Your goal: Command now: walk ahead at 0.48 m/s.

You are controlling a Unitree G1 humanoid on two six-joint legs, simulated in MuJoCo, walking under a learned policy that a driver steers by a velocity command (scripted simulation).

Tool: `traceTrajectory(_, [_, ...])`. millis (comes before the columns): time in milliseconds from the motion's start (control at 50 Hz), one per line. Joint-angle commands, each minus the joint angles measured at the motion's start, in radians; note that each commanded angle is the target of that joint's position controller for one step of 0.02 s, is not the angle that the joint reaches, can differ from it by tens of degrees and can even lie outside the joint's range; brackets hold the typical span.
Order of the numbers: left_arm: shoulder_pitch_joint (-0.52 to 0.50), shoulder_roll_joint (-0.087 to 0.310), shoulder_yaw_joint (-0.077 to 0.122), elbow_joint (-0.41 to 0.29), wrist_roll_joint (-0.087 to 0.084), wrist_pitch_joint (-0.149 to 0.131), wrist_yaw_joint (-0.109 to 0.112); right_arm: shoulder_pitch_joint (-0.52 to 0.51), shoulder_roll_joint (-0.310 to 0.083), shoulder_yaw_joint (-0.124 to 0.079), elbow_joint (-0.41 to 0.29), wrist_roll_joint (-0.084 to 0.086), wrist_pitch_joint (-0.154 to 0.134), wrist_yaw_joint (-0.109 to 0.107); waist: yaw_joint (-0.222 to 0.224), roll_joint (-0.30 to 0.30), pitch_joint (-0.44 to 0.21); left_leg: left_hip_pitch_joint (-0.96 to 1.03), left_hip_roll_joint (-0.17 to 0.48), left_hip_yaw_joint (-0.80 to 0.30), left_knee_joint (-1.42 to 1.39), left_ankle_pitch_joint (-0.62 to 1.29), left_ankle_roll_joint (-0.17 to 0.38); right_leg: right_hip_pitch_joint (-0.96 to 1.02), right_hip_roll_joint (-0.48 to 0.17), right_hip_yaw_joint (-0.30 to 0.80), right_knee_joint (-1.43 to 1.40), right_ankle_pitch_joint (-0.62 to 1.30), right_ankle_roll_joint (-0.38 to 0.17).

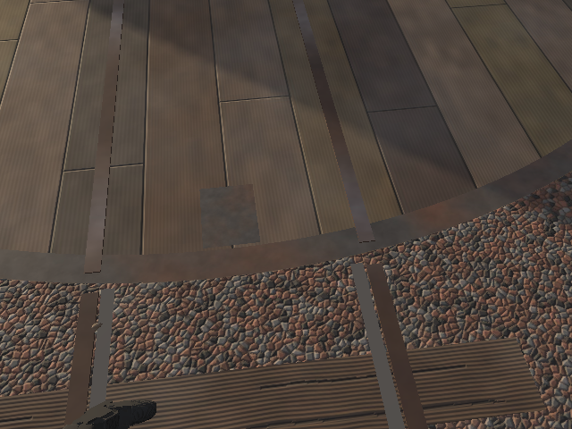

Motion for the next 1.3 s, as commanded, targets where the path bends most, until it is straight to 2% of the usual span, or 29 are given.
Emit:
traceTrajectory(20, [0.241, 0.184, 0.07, 0.02, -0.002, -0.011, 0.003, -0.039, -0.166, -0.03, -0.047, -0.003, 0.009, -0.004, 0.215, 0.135, -0.108, -0.136, 0.209, -0.03, 0.349, 0.992, 0.118, 0.402, 0.079, -0.05, -0.004, -0.044, -0.067])
traceTrajectory(40, [0.43, 0.255, 0.092, 0.061, 0.009, -0.007, 0.014, -0.035, -0.134, -0.014, -0.071, -0.017, 0.01, -0.002, 0.272, 0.046, -0.246, -0.378, 0.156, -0.001, 0.672, 0.722, 0.083, 0.729, -0.095, 0.155, 0.024, -0.09, -0.127])
traceTrajectory(60, [0.506, 0.321, 0.099, 0.089, 0.022, -0.005, 0.009, 0.105, 0.03, 0.029, -0.08, -0.008, -0.014, 0.013, 0.177, -0.247, -0.426, -0.738, -0.052, -0.056, 1.045, -0.054, 0.023, 1.036, -0.349, 0.703, -0.142, -0.362, -0.299])
traceTrajectory(80, [0.485, 0.228, 0.072, 0.086, 0.018, -0.007, 0.008, 0.013, -0.064, 0.008, -0.08, 0.023, -0.045, 0.019, 0.216, -0.18, -0.397, -0.851, -0.034, -0.204, 1.179, -0.144, 0.047, 1.0, -0.33, 0.823, -0.275, -0.463, -0.265])
traceTrajectory(100, [0.379, 0.184, 0.058, 0.07, 0.014, -0.014, 0.011, -0.098, -0.124, -0.009, -0.122, 0.046, -0.061, 0.02, 0.196, -0.152, -0.227, -0.938, 0.022, -0.174, 1.208, -0.075, 0.066, 0.862, -0.303, 0.66, -0.283, -0.401, -0.214])
traceTrajectory(120, [0.282, 0.149, 0.044, 0.044, 0.019, -0.021, 0.011, -0.155, -0.137, -0.011, -0.138, 0.042, -0.067, 0.011, 0.161, -0.047, -0.154, -0.898, 0.081, -0.153, 1.163, 0.028, 0.075, 0.695, -0.271, 0.524, -0.303, -0.282, -0.188])
traceTrajectory(140, [0.224, 0.118, 0.035, 0.039, 0.031, -0.028, 0.007, -0.174, -0.137, -0.022, -0.137, 0.023, -0.061, 0.001, 0.123, -0.01, -0.099, -0.838, 0.119, -0.142, 1.098, 0.091, 0.076, 0.545, -0.237, 0.42, -0.326, -0.174, -0.172])
traceTrajectory(160, [0.202, 0.094, 0.027, 0.042, 0.042, -0.033, 0.004, -0.142, -0.12, -0.026, -0.132, 0.014, -0.044, -0.002, 0.082, -0.03, -0.089, -0.763, 0.15, -0.154, 1.054, 0.127, 0.08, 0.456, -0.205, 0.351, -0.35, -0.133, -0.159])
traceTrajectory(200, [0.222, 0.091, 0.024, 0.062, 0.038, -0.034, 0.004, -0.112, -0.079, -0.025, -0.129, 0.013, -0.018, -0.004, 0.055, -0.047, -0.06, -0.724, 0.165, -0.146, 0.983, 0.132, 0.076, 0.377, -0.18, 0.281, -0.399, -0.121, -0.168])
traceTrajectory(260, [0.282, 0.143, 0.033, 0.08, 0.036, -0.034, 0.026, -0.22, -0.092, -0.03, -0.172, 0.001, -0.003, -0.008, 0.063, -0.026, 0.004, -0.826, 0.181, -0.133, 0.838, 0.237, 0.042, 0.357, -0.182, 0.231, -0.453, -0.092, -0.181])
traceTrajectory(300, [0.309, 0.15, 0.031, 0.085, 0.04, -0.027, 0.039, -0.285, -0.094, -0.031, -0.194, -0.01, -0.005, -0.006, 0.073, -0.016, 0.023, -0.852, 0.165, -0.118, 0.706, 0.339, 0.019, 0.373, -0.164, 0.167, -0.433, 0.126, -0.166])
traceTrajectory(360, [0.34, 0.151, 0.026, 0.093, 0.037, -0.015, 0.049, -0.37, -0.056, -0.015, -0.213, -0.014, -0.012, 0.006, 0.097, -0.033, 0.004, -0.721, 0.102, -0.055, 0.483, 0.495, 0.013, 0.354, -0.095, 0.032, -0.377, 0.358, -0.114])
traceTrajectory(420, [0.39, 0.157, 0.024, 0.119, 0.03, 0.0, 0.053, -0.439, -0.062, -0.009, -0.228, -0.007, -0.008, 0.018, 0.126, -0.048, -0.013, -0.677, 0.066, -0.05, 0.382, 0.539, 0.018, 0.433, -0.113, 0.033, -0.327, 0.356, -0.106])
traceTrajectory(480, [0.379, 0.165, 0.028, 0.131, 0.024, 0.018, 0.058, -0.443, -0.104, -0.016, -0.239, -0.013, -0.015, 0.029, 0.106, -0.069, -0.034, -0.654, 0.048, -0.07, 0.308, 0.442, 0.052, 0.541, -0.156, 0.076, -0.224, 0.386, -0.088])
traceTrajectory(520, [0.36, 0.163, 0.029, 0.127, 0.021, 0.027, 0.062, -0.312, -0.156, -0.037, -0.192, -0.026, -0.025, 0.027, 0.041, -0.043, -0.098, -0.475, 0.02, -0.05, 0.198, 0.572, 0.088, 0.561, -0.104, 0.066, -0.063, 0.415, -0.04])
traceTrajectory(540, [0.393, 0.144, 0.022, 0.118, 0.037, 0.023, 0.063, -0.222, -0.224, -0.053, -0.171, -0.041, -0.029, 0.021, 0.033, 0.032, -0.199, -0.267, 0.129, -0.141, 0.259, 1.001, 0.126, 0.47, -0.04, 0.027, 0.106, 0.245, 0.005])
traceTrajectory(560, [0.551, 0.03, -0.012, 0.149, 0.047, 0.017, 0.055, -0.176, -0.233, -0.047, -0.16, -0.051, -0.016, 0.016, 0.088, 0.223, -0.35, 0.069, 0.349, -0.365, 0.326, 1.248, 0.301, 0.204, 0.055, 0.014, 0.386, -0.296, 0.069])
traceTrajectory(580, [0.547, 0.048, -0.012, 0.163, 0.028, 0.023, 0.052, -0.155, -0.145, -0.023, -0.151, -0.03, -0.002, 0.021, 0.06, 0.243, -0.429, 0.065, 0.401, -0.483, 0.264, 1.118, 0.364, 0.15, 0.077, 0.089, 0.528, -0.676, 0.098])
traceTrajectory(600, [0.473, 0.122, 0.008, 0.145, 0.007, 0.035, 0.053, -0.203, -0.132, -0.015, -0.158, -0.017, 0.003, 0.026, 0.058, 0.177, -0.35, -0.047, 0.358, -0.449, 0.21, 0.84, 0.327, 0.104, 0.041, 0.126, 0.587, -0.684, 0.099])
traceTrajectory(640, [0.36, 0.127, 0.019, 0.124, 0.01, 0.071, 0.075, -0.352, -0.115, -0.004, -0.188, -0.024, 0.011, 0.019, 0.087, 0.092, -0.171, -0.303, 0.295, -0.363, 0.113, 0.476, 0.254, 0.081, -0.012, 0.103, 0.539, -0.586, 0.108])
traceTrajectory(660, [0.357, 0.122, 0.022, 0.122, 0.018, 0.088, 0.086, -0.4, -0.116, -0.004, -0.197, -0.033, 0.014, 0.013, 0.113, 0.116, -0.139, -0.41, 0.268, -0.332, 0.07, 0.35, 0.227, 0.141, -0.035, 0.106, 0.475, -0.53, 0.112])
traceTrajectory(720, [0.386, 0.075, 0.013, 0.144, 0.027, 0.103, 0.1, -0.431, -0.115, -0.007, -0.194, -0.046, 0.028, 0.004, 0.134, 0.157, -0.123, -0.549, 0.2, -0.235, 0.025, 0.235, 0.207, 0.298, -0.016, 0.06, 0.276, -0.432, 0.109])
traceTrajectory(780, [0.401, 0.067, 0.011, 0.168, 0.036, 0.104, 0.092, -0.424, -0.114, -0.005, -0.181, -0.022, 0.038, -0.004, 0.151, 0.139, -0.137, -0.579, 0.176, -0.198, 0.029, 0.065, 0.181, 0.428, 0.008, 0.021, 0.063, -0.21, 0.089])
traceTrajectory(820, [0.376, 0.084, 0.011, 0.162, 0.059, 0.107, 0.084, -0.381, -0.09, 0.003, -0.157, -0.012, 0.043, -0.004, 0.143, 0.102, -0.087, -0.616, 0.137, -0.18, 0.033, -0.121, 0.105, 0.465, -0.008, 0.038, -0.05, -0.149, 0.057])
traceTrajectory(840, [0.355, 0.114, 0.012, 0.146, 0.061, 0.106, 0.086, -0.364, -0.09, 0.004, -0.15, -0.017, 0.046, -0.004, 0.122, 0.064, -0.038, -0.62, 0.109, -0.161, 0.07, -0.137, 0.067, 0.427, -0.062, 0.095, -0.12, -0.203, 0.03])
traceTrajectory(860, [0.326, 0.17, 0.024, 0.153, 0.044, 0.103, 0.087, -0.334, -0.087, -0.001, -0.153, -0.017, 0.049, -0.006, 0.069, -0.057, 0.004, -0.543, 0.043, -0.09, 0.095, -0.054, 0.04, 0.282, -0.06, 0.102, -0.136, -0.393, 0.005])
traceTrajectory(900, [0.293, 0.111, 0.012, 0.157, 0.043, 0.08, 0.083, -0.336, -0.091, -0.003, -0.144, -0.023, 0.051, -0.014, 0.069, -0.097, 0.022, -0.388, 0.031, -0.067, 0.18, 0.103, 0.037, 0.159, -0.048, 0.106, -0.208, -0.468, 0.033])
traceTrajectory(1000, [0.321, 0.1, 0.01, 0.174, 0.032, 0.051, 0.08, -0.311, -0.082, -0.004, -0.113, -0.02, 0.05, -0.011, 0.081, -0.034, -0.024, -0.368, 0.039, -0.064, 0.225, 0.298, 0.061, 0.269, -0.03, 0.081, -0.153, -0.222, 0.057])
traceTrajectory(1300, [0.347, 0.084, 0.002, 0.191, 0.031, 0.069, 0.08, -0.304, -0.097, -0.009, -0.062, -0.009, 0.073, -0.019, 0.089, 0.013, -0.041, -0.326, 0.047, -0.062, 0.274, 0.457, 0.051, 0.345, -0.008, 0.05, -0.112, -0.032, 0.05])
Next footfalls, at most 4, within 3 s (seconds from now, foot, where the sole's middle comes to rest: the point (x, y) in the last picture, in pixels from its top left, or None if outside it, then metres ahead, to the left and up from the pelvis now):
0.04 right None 0.21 -0.12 -0.76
0.52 left None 0.47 0.10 -0.76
0.82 right None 0.40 -0.15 -0.76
2.28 right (320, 272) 0.86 -0.14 -0.76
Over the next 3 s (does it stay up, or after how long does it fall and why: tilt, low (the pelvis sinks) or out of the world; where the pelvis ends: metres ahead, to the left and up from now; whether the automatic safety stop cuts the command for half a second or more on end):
stays up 1.09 0.02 0.01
